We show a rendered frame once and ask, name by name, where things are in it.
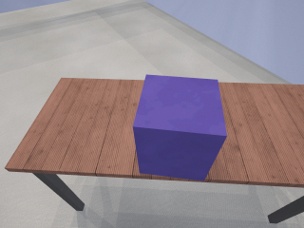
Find table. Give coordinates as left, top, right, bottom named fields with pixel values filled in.
left=5, top=78, right=304, bottom=224

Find carton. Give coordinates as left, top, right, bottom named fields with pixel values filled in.
left=133, top=74, right=227, bottom=181

